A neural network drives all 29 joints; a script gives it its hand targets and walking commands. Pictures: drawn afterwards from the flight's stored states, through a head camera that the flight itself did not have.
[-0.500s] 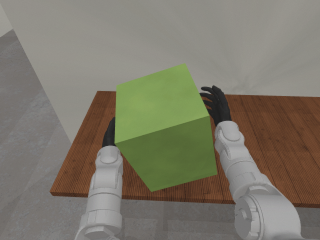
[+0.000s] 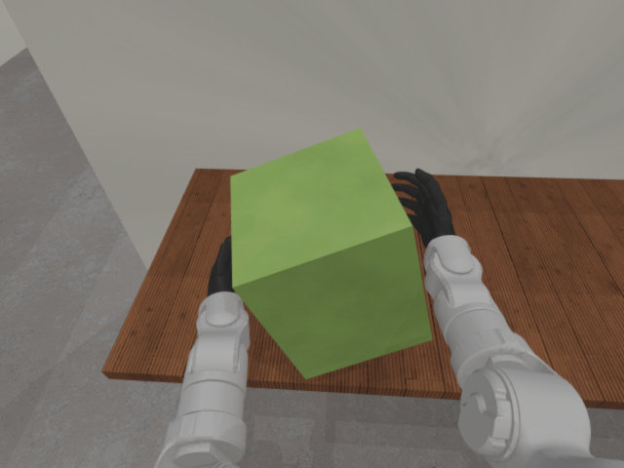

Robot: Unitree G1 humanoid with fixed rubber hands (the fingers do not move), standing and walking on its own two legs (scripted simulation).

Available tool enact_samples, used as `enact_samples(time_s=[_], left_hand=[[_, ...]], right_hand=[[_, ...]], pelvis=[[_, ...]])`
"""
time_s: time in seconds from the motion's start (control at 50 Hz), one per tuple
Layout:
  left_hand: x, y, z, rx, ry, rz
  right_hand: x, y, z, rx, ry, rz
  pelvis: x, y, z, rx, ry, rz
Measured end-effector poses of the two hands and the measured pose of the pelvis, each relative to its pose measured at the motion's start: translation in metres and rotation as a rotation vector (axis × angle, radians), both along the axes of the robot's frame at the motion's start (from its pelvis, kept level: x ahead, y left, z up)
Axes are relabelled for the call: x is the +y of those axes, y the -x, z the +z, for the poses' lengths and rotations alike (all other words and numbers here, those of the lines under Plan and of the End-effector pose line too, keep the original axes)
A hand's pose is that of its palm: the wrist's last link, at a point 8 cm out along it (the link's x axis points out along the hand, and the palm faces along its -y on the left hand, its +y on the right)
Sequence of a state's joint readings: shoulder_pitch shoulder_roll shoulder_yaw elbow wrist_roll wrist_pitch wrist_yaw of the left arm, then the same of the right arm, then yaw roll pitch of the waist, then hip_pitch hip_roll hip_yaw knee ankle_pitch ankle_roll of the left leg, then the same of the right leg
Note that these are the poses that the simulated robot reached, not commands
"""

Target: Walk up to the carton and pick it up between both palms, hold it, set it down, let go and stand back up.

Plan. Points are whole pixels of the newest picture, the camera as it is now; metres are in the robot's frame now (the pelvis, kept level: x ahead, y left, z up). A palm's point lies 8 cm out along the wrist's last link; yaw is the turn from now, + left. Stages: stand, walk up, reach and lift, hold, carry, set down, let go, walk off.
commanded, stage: set down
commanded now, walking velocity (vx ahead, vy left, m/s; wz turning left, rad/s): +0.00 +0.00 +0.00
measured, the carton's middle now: (332, 258) +0.42 +0.00 +0.05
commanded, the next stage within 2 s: none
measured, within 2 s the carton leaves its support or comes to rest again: neither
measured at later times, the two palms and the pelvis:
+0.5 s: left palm (232, 295) +0.37 +0.14 +0.03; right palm (426, 228) +0.44 -0.14 +0.09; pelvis +0.01 +0.00 +0.00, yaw +0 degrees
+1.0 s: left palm (238, 298) +0.37 +0.13 +0.02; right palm (427, 229) +0.45 -0.14 +0.08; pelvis +0.01 -0.01 +0.00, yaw +0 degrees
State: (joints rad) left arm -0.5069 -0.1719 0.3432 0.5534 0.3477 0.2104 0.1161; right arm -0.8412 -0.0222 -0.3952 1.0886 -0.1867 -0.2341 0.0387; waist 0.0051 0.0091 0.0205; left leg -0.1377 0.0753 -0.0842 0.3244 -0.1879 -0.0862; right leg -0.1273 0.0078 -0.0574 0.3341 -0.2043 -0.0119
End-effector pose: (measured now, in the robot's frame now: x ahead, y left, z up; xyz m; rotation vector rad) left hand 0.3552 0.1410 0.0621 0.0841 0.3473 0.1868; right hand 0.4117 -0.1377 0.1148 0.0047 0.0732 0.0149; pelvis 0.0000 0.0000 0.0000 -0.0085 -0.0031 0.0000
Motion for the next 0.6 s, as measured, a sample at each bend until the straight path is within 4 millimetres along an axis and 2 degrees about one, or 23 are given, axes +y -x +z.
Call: enact_samples(time_s=[0.6], left_hand=[[-0.006,-0.015,-0.034,0.056,0.009,0.056]], right_hand=[[-0.002,-0.032,-0.032,0.075,0.012,0.053]], pelvis=[[-0.003,-0.014,-0.001,0.15,-0.004,-0.002]])
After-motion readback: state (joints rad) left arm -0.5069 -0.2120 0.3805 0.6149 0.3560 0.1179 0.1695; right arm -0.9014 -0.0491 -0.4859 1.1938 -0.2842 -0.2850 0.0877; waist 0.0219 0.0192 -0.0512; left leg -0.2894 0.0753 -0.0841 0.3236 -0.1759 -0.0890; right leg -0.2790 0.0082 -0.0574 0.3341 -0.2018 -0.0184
